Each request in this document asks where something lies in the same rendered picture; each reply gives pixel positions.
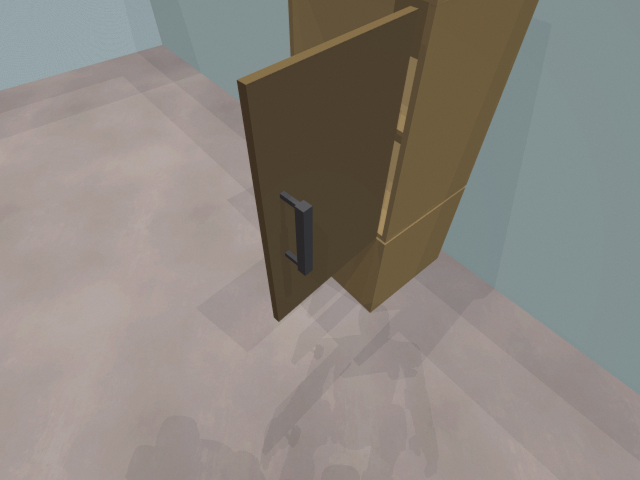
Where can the cupboard door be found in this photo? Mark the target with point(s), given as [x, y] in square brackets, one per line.
[321, 125]

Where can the handle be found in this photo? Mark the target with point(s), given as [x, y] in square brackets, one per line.
[304, 233]

